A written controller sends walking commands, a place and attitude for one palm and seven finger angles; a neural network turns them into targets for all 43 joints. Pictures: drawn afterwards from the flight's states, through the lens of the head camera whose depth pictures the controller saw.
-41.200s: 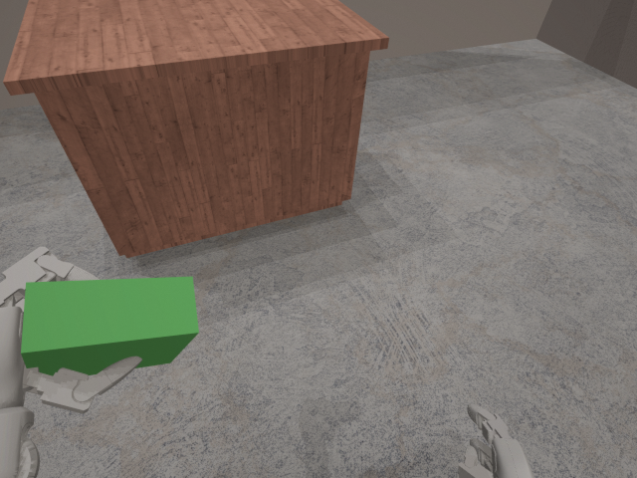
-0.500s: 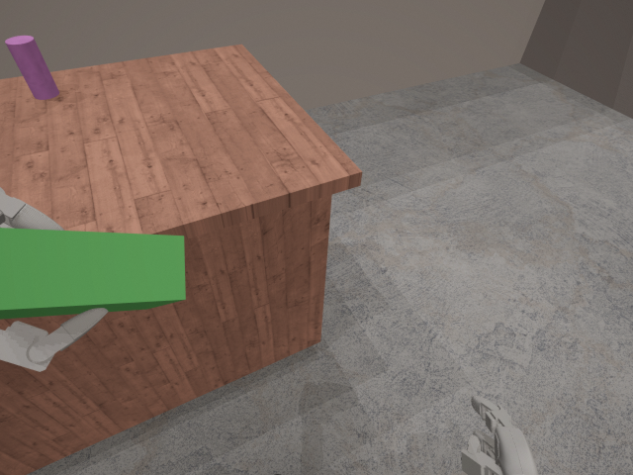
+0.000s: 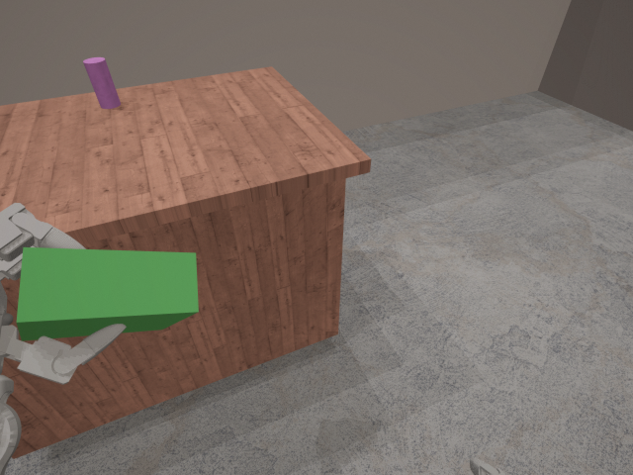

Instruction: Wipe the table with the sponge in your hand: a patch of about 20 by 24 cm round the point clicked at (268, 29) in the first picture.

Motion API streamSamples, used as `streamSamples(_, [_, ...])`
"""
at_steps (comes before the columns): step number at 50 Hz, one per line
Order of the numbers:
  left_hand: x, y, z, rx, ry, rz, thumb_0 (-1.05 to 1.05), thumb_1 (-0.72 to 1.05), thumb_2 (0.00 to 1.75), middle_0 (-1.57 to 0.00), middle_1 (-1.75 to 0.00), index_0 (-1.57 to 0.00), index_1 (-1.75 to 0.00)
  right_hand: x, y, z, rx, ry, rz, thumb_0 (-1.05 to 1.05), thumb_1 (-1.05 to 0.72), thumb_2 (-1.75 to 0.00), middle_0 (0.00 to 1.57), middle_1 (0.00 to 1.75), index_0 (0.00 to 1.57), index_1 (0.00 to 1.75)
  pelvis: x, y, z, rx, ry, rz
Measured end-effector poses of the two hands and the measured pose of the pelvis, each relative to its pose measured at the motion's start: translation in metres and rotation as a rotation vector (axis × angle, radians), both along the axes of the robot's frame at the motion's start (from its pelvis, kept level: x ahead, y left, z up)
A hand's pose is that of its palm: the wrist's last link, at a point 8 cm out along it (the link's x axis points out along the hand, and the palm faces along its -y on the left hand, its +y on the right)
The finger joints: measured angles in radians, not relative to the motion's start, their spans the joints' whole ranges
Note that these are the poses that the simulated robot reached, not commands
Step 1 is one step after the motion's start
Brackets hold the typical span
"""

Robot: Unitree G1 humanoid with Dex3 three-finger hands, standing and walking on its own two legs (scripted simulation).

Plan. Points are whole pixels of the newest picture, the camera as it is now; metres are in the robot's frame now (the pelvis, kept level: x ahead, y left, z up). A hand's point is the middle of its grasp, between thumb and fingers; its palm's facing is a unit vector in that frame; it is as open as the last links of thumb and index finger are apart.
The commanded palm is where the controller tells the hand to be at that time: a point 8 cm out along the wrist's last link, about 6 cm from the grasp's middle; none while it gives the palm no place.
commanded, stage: stop stepping back and stand still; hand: left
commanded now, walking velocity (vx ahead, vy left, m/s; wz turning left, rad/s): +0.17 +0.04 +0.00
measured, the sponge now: (133, 296) +0.23 +0.19 +0.20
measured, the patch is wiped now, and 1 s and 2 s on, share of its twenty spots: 1.00 1.00 1.00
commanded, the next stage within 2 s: stand and wait in 0.20 s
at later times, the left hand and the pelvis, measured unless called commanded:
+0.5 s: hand (35, 275) +0.22 +0.26 +0.24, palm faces +0.44 -0.82 -0.37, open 9.8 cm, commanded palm +0.17 +0.31 +0.27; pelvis +0.01 +0.02 +0.01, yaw +1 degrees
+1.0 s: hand out of the picture +0.21 +0.30 +0.25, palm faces +0.45 -0.82 -0.36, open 9.8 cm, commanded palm +0.16 +0.34 +0.27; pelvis +0.00 +0.06 +0.02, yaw +0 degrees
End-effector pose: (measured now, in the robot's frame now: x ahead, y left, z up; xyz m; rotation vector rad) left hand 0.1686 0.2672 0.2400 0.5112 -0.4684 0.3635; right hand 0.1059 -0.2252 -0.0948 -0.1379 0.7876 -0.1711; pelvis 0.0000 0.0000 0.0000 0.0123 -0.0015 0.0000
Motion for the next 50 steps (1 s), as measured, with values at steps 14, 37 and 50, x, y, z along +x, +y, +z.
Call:
streamSamples(14, [0.0, 0.007, 0.039, 0.037, -0.125, 0.003, -0.01, -0.53, 1.09, -0.76, -1.37, -0.79, -1.38, 0.035, -0.018, 0.028, -0.047, -0.072, 0.002, 0.02, -0.9, -0.9, 0.2, 0.3, 0.2, 0.3, -0.001, 0.002, 0.015, 0.025, -0.041, -0.001])
streamSamples(37, [0.019, 0.059, 0.021, 0.039, -0.025, 0.005, -0.01, -0.53, 1.09, -0.76, -1.37, -0.79, -1.39, 0.073, 0.062, 0.034, 0.002, -0.064, 0.077, 0.02, -0.9, -0.9, 0.2, 0.3, 0.2, 0.3, 0.009, 0.05, 0.017, -0.037, -0.023, -0.006])
streamSamples(50, [0.002, 0.07, 0.015, -0.007, -0.04, -0.005, -0.01, -0.53, 1.09, -0.76, -1.37, -0.79, -1.39, 0.059, 0.065, 0.041, -0.054, -0.055, 0.079, 0.02, -0.9, -0.9, 0.2, 0.3, 0.2, 0.3, 0.0, 0.062, 0.019, -0.047, -0.023, 0.0])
